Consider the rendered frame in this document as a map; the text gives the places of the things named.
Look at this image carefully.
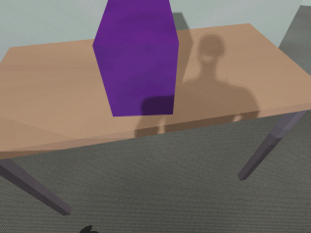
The carton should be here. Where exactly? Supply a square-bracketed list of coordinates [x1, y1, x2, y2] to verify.
[92, 0, 179, 117]

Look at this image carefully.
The table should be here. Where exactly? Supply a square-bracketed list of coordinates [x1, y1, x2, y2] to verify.
[0, 23, 311, 216]

